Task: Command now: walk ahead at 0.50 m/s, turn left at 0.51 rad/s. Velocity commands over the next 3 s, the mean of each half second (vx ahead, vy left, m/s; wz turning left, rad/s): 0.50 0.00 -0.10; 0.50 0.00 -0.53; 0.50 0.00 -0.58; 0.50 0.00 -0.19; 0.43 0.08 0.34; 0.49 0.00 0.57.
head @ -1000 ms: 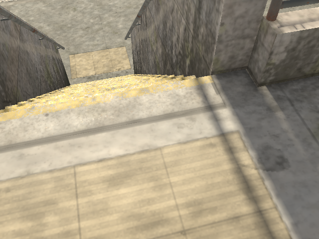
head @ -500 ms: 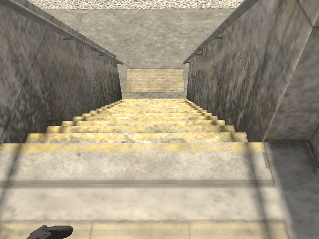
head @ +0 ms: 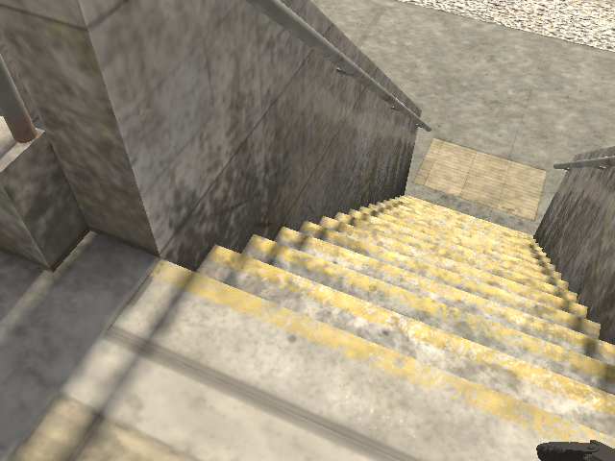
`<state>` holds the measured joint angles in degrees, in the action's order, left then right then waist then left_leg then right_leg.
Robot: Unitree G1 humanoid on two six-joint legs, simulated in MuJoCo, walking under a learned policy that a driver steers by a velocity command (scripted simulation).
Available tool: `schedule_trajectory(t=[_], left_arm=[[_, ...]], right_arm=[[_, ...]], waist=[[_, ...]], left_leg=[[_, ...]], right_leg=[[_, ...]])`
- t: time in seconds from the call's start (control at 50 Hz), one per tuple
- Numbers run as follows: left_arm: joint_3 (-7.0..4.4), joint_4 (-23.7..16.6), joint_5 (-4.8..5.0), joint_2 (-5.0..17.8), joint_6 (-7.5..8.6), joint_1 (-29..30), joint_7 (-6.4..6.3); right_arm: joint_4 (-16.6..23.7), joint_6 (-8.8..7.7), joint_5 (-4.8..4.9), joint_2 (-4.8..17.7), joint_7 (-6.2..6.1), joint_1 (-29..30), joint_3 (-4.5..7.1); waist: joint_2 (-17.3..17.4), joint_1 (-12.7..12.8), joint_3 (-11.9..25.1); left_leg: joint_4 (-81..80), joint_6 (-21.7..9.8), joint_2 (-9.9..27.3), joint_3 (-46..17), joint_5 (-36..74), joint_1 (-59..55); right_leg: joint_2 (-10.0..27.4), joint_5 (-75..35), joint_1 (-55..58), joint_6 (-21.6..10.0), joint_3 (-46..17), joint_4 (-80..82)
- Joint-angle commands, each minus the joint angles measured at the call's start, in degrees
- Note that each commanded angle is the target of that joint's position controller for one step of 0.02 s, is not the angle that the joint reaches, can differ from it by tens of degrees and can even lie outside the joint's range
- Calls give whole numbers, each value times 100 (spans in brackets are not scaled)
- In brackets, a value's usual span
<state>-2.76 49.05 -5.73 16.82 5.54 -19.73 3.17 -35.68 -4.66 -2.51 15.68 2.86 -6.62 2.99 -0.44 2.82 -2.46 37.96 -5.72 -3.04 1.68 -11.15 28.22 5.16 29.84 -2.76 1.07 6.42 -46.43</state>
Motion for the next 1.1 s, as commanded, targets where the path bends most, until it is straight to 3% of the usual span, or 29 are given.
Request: schedule_trajectory(t=[0.02,0.04,0.08,0.12,0.18,0.3,0.4,0.44,0.48,0.5,0.52,0.54,0.56,0.58,0.62,0.7,0.74,0.78,0.82,0.84,0.86,0.88,0.9,0.92,0.94,0.96,1.0,1.08,1.1], left_arm=[[141,-854,282,331,301,1128,172],[105,-809,269,586,309,1074,12],[166,-620,13,500,218,509,-136],[250,-528,80,273,10,445,-106],[357,-641,139,51,-69,918,-10],[340,-836,231,-13,-170,1779,137],[224,-1025,248,155,-207,2344,90],[136,-1086,301,298,-166,2468,49],[-52,-954,448,704,-71,1704,-47],[-106,-500,516,872,5,357,-64],[-245,-104,514,1014,-42,-1266,-94],[-215,330,281,964,-55,-2188,-93],[-349,393,273,1225,75,-1695,-141],[-253,203,301,914,116,-800,-179],[37,-25,355,181,165,218,-213],[-26,-482,292,576,319,733,-139],[-38,-560,153,697,327,526,-124],[-18,-570,108,747,252,257,0],[-31,-730,137,770,204,141,108],[51,-987,-138,654,203,677,86],[49,-1366,41,640,259,1566,108],[50,-1327,308,571,325,1094,169],[218,-1175,302,-175,378,-85,175],[168,-856,290,-152,397,-1126,172],[72,-873,261,366,273,-921,90],[108,-907,83,407,97,-280,-37],[277,-819,-56,77,-70,9,-108],[357,-900,87,-109,-7,544,316],[346,-730,62,-71,9,268,418]], right_arm=[[-785,-202,-39,995,-82,-2971,347],[-758,-232,55,799,-56,-2419,249],[-725,-239,-22,249,-4,-1584,-29],[-544,-263,-75,70,-58,-957,-129],[-615,-360,-249,373,-114,-1206,-86],[-1197,-255,-279,582,-8,-2279,-114],[-1630,-132,-275,538,-3,-2405,-157],[-1734,-117,-297,730,-30,-2502,-104],[-1705,-141,-442,873,-10,-2370,-102],[-1628,-179,-523,475,-61,-2970,-281],[-1448,-232,-500,590,48,-2704,-383],[-1231,-156,-273,645,221,-1682,-280],[-1076,-157,-108,565,135,-1059,-277],[-1036,-155,-276,688,-40,-929,-286],[-944,-50,-469,266,-220,-1068,-454],[-776,147,-292,348,-327,-1157,-472],[-570,150,-310,198,-257,-744,-540],[-360,153,-242,1,-125,-410,-619],[-290,103,-210,262,-92,-651,-526],[-690,21,-388,333,-112,-2006,-459],[-824,-13,-250,605,-219,-2895,-318],[-759,-59,24,953,-284,-3086,-196],[-711,-111,-7,1444,-317,-3031,-113],[-615,-116,-179,1343,-146,-2680,-167],[-614,-116,-193,1074,-42,-2015,-122],[-611,-150,2,467,-4,-1764,-256],[-414,-140,14,-278,-163,-860,-477],[-994,-170,-215,460,-485,-1734,-255],[-1194,-156,-375,397,-472,-2102,-253]], waist=[[593,-1610,426],[387,-1222,256],[321,-389,333],[328,-99,254],[163,-308,250],[248,-679,-17],[380,-632,-206],[489,-602,-13],[523,-107,538],[-40,-21,1839],[-737,948,2831],[-516,1230,2692],[-261,997,1187],[-220,630,574],[-219,-64,493],[-121,-347,382],[46,-235,254],[-388,-185,344],[-308,-305,343],[-287,-844,582],[72,-1592,695],[626,-1620,879],[1479,-944,1668],[1024,-379,1930],[656,-343,1075],[348,-410,830],[141,-168,635],[160,-553,437],[348,-545,501]], left_leg=[[-1899,-1227,1713,-3884,-1174,-5090],[-1969,-1177,1690,-3531,-896,-3917],[-2204,-1135,1673,-2686,64,-2171],[-2715,-1126,1589,-2264,-69,-1007],[-2911,-1155,1496,-1470,1090,-1153],[-2715,-880,1434,-378,2299,-1984],[-2541,-520,1724,-130,2647,-3377],[-2125,-347,1622,182,4163,-3696],[-970,23,1422,560,5943,-2936],[702,618,1203,482,5098,-928],[2968,1168,283,341,1349,950],[4058,976,-78,-383,-1958,1699],[4228,626,321,-841,-1769,2261],[3824,518,585,-918,-1425,2029],[3061,401,903,-910,-1219,1008],[2042,740,817,-485,-776,224],[1012,701,744,-213,368,-280],[1172,724,397,235,1018,-1465],[849,786,205,210,504,-1708],[2304,804,193,218,995,-2799],[1329,572,443,-363,395,-3145],[-331,80,610,-401,787,-3314],[-452,-1726,2273,-2484,4236,-4257],[-594,-2497,3067,-3687,5701,-4047],[-846,-2284,3256,-4052,3369,-3037],[-927,-1818,2877,-3465,1595,-2353],[-1165,-1184,2131,-2169,1329,-1266],[-1065,-811,1545,-387,1581,-457],[-719,-785,1700,-412,2069,-493]], right_leg=[[-453,-358,-5568,-288,-1296,-3094],[-132,-814,-5082,-347,-1314,-2956],[250,-1442,-3915,-447,-1325,-2618],[360,-1513,-3441,-391,-1190,-2218],[409,-2625,-3771,-238,-1011,-1151],[-104,-4527,-3642,-209,-630,724],[-379,-3722,-3774,-494,-609,1692],[-719,-3282,-3156,-683,-276,1982],[-1105,-3402,-1175,-1068,-145,1582],[-531,-3998,2000,-1831,-1102,608],[780,-3424,3865,-2900,-3487,1499],[1076,-3266,3901,-2519,-4234,2262],[895,-2136,2424,-1873,-3778,2622],[678,-1841,1033,-1778,-3394,2839],[412,-1588,-792,-1779,-2980,3279],[25,-1188,-2578,-1690,-2678,3533],[-316,-1666,-3225,-1505,-2324,3311],[-603,-1590,-4082,-1453,-2106,3001],[-485,-2090,-3749,-1518,-2446,2441],[-468,-3279,-4329,-1341,-2369,1392],[-299,-4352,-4597,-1199,-2726,523],[-658,-4019,-4219,-1064,-2374,-480],[-1418,-831,-4693,-433,-1641,-2857],[-1266,628,-5385,-211,-1638,-4430],[-849,316,-6114,-11,-1797,-5127],[-437,-26,-6205,93,-1684,-5112],[-6,-389,-5365,427,-1526,-3950],[-39,-917,-4215,340,-556,-2713],[-4,-1679,-4036,146,-795,-3160]])
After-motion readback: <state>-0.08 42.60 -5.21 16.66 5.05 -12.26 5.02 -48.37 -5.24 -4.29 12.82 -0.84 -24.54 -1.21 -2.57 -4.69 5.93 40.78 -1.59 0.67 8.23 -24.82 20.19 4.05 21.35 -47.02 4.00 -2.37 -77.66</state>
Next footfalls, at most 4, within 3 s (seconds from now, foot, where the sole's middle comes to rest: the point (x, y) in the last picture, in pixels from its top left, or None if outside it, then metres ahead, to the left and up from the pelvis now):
0.48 right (404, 451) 0.48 -0.15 -0.75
0.88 left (321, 370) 0.65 0.03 -0.75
1.24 right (426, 398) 0.60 -0.21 -0.75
1.56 left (382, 343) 0.84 -0.14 -0.97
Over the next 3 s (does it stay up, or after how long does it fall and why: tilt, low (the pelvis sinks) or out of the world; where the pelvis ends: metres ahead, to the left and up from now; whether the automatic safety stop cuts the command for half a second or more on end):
stays up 1.24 -0.47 -0.67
